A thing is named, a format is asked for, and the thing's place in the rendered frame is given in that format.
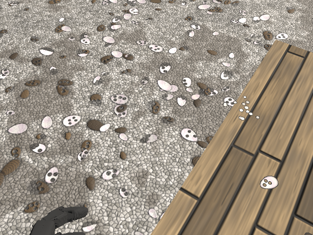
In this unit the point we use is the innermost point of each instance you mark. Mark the left robot hand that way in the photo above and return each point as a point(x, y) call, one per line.
point(56, 218)

